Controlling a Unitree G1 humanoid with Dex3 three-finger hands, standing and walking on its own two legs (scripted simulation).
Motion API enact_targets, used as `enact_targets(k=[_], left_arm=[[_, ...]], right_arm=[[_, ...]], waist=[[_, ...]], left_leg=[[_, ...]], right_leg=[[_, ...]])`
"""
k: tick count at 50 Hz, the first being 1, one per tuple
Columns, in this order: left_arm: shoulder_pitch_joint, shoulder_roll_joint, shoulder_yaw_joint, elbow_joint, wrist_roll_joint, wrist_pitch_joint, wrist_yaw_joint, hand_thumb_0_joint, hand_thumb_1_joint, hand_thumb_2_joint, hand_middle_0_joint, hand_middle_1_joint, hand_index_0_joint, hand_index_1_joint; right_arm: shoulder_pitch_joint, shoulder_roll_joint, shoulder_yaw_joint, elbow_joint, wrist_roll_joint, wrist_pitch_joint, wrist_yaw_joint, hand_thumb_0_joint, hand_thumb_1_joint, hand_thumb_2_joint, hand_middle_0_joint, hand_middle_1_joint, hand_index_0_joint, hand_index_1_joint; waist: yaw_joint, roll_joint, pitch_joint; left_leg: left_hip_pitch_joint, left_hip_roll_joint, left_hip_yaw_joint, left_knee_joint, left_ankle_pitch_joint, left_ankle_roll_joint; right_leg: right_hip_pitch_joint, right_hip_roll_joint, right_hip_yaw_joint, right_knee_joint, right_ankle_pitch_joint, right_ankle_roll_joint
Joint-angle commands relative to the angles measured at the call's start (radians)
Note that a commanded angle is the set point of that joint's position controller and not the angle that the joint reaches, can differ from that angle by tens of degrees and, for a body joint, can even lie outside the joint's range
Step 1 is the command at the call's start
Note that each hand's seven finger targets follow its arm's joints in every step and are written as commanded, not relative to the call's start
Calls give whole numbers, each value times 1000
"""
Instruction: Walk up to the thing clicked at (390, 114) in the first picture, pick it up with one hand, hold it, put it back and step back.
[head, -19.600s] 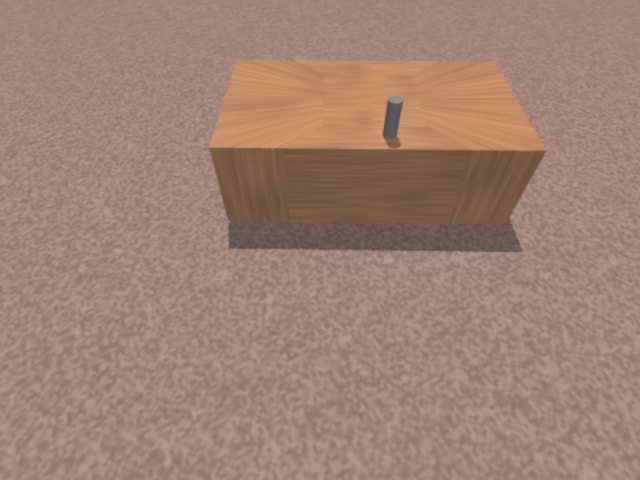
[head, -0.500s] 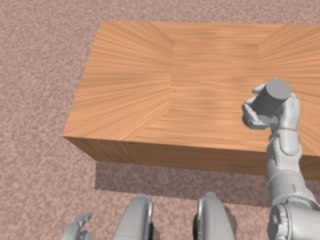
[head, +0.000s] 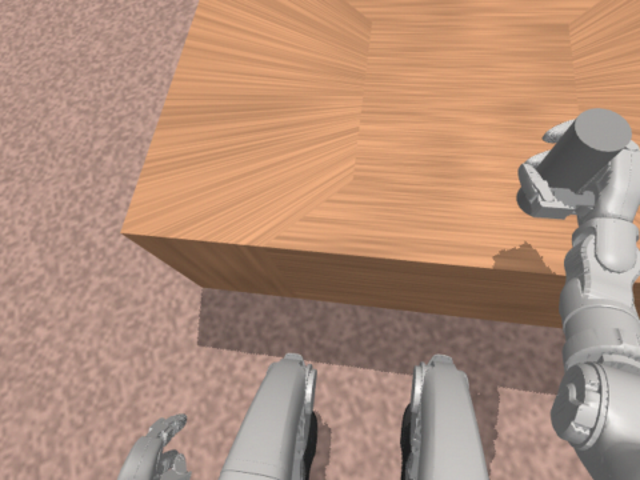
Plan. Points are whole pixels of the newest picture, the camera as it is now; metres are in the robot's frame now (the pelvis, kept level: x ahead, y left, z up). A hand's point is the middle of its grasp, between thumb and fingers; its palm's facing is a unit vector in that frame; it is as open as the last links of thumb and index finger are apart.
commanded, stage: crouch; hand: right
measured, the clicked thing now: (564, 170) +0.47 -0.23 +0.02
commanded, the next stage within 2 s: lower in 0.08 s
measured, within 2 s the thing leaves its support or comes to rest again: rests again in 1.18 s
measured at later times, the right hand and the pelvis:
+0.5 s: hand (532, 192) +0.48 -0.23 -0.05, palm faces +0.18 +0.98 -0.01, open 7.4 cm; pelvis -0.01 +0.00 -0.06, yaw +1 degrees
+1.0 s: hand (520, 207) +0.49 -0.23 -0.10, palm faces +0.18 +0.98 -0.01, open 7.4 cm; pelvis -0.02 +0.00 -0.11, yaw +2 degrees
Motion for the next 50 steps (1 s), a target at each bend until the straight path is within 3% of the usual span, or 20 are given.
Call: enact_targets(k=[1,2,3,5,9,12,14,17,19,22,24,27,28,32,33,37,41,42,47,50], left_arm=[[119,176,70,-56,0,-18,10,0,894,903,-192,-294,-195,-291],[121,179,72,-52,3,-16,7,0,893,902,-194,-296,-197,-293],[110,173,66,-61,2,-17,5,0,890,906,-195,-295,-195,-295],[106,173,66,-65,2,-15,4,0,891,902,-193,-294,-195,-292],[112,172,64,-69,3,-13,4,0,896,896,-192,-293,-196,-289],[109,178,67,-63,3,-10,3,0,886,904,-197,-298,-194,-301],[106,180,63,-61,4,-10,1,0,885,903,-197,-297,-193,-301],[108,181,63,-70,8,-11,-2,0,887,899,-197,-297,-195,-299],[102,178,60,-72,6,-13,-4,0,888,901,-196,-296,-194,-298],[119,188,65,-70,9,-10,-3,0,884,906,-195,-295,-190,-299],[107,186,62,-67,9,-11,-4,0,885,906,-195,-296,-192,-299],[124,200,74,-61,9,-6,0,0,885,908,-195,-296,-191,-300],[121,194,74,-58,11,-5,-1,0,882,908,-194,-295,-190,-299],[122,204,78,-49,9,-3,0,0,888,902,-194,-296,-192,-297],[121,207,78,-53,8,-2,0,0,888,902,-194,-294,-192,-296],[110,198,73,-57,6,-2,0,0,888,898,-194,-292,-192,-293],[117,208,78,-58,6,1,2,0,894,891,-192,-292,-195,-290],[119,211,78,-53,5,-1,2,0,891,896,-194,-295,-194,-294],[111,213,74,-53,4,-1,3,0,895,892,-192,-291,-193,-289],[111,211,77,-53,4,-1,4,0,899,889,-191,-291,-195,-288]], right_arm=[[-350,-214,-7,-177,7,-67,9,0,-416,-1360,1395,1479,1421,1479],[-365,-215,-18,-175,5,-67,9,0,-405,-1376,1396,1492,1425,1493],[-398,-246,-36,-239,8,-73,8,0,-422,-1374,1397,1488,1424,1488],[-374,-227,-17,-182,2,-66,10,0,-424,-1381,1405,1497,1432,1497],[-430,-250,-33,-226,4,-66,8,0,-435,-1386,1412,1503,1439,1503],[-377,-217,-19,-150,4,-55,13,0,-407,-1328,1349,1439,1377,1439],[-384,-232,-29,-120,3,-62,16,0,-430,-1338,1361,1448,1388,1449],[-445,-292,-60,-181,1,-83,23,0,-450,-1343,1370,1453,1395,1453],[-411,-249,-34,-138,4,-80,39,0,-435,-1346,1371,1459,1398,1459],[-428,-317,-82,-162,4,-85,40,0,-444,-1357,1388,1473,1413,1474],[-436,-291,-67,-162,8,-81,48,0,-459,-1368,1399,1484,1423,1484],[-467,-334,-81,-207,-1,-77,45,0,-454,-1372,1402,1488,1427,1488],[-447,-305,-64,-184,-1,-72,49,0,-435,-1369,1395,1486,1421,1486],[-453,-312,-73,-183,0,-61,49,0,-454,-1380,1404,1495,1430,1496],[-478,-339,-81,-226,1,-63,47,0,-453,-1364,1395,1480,1419,1480],[-458,-324,-77,-197,7,-48,49,0,-427,-1377,1396,1494,1424,1494],[-463,-333,-77,-228,3,-39,52,0,-462,-1401,1424,1519,1452,1519],[-453,-303,-60,-200,4,-31,56,0,-465,-1408,1427,1525,1455,1525],[-464,-351,-92,-225,10,-32,58,0,-455,-1410,1432,1531,1460,1531],[-456,-327,-77,-215,12,-26,61,0,-459,-1419,1440,1541,1469,1541]], waist=[[9,-127,-566],[17,-119,-548],[-1,-151,-589],[12,-140,-565],[10,-136,-611],[15,-136,-565],[18,-128,-527],[9,-146,-582],[21,-124,-586],[9,-125,-652],[10,-144,-641],[12,-152,-693],[14,-146,-664],[17,-157,-632],[8,-161,-659],[7,-138,-618],[3,-155,-670],[15,-156,-650],[-2,-158,-654],[9,-140,-640]], left_leg=[[158,-24,4,-185,310,39],[133,-26,10,-176,293,40],[141,-24,7,-171,297,41],[117,-25,11,-162,262,42],[120,-25,8,-146,277,39],[51,-26,19,-110,251,43],[9,-26,21,-92,217,44],[2,-25,12,-67,217,43],[-7,-25,15,-50,220,42],[18,-27,7,-26,254,37],[-25,-26,14,-4,236,40],[-15,-28,11,11,248,38],[-18,-26,10,17,245,38],[-91,-29,24,49,199,45],[-80,-28,20,50,200,44],[-106,-28,24,64,159,46],[-118,-30,29,94,188,46],[-143,-30,34,100,189,45],[-154,-29,31,126,187,46],[-149,-28,30,129,183,44]], right_leg=[[501,29,2,-137,253,-47],[483,30,10,-136,235,-45],[489,31,10,-134,237,-44],[471,31,13,-130,195,-44],[459,31,10,-101,206,-46],[436,28,24,-89,198,-42],[386,28,28,-74,153,-43],[352,31,19,-34,143,-47],[336,32,18,-13,143,-47],[317,31,12,28,183,-51],[312,31,14,42,175,-46],[315,29,11,71,183,-48],[280,29,7,75,171,-47],[269,25,15,86,131,-44],[261,27,12,93,129,-45],[193,27,8,107,79,-46],[229,23,10,132,119,-43],[239,23,15,136,126,-42],[195,23,12,166,120,-44],[160,23,8,179,103,-46]])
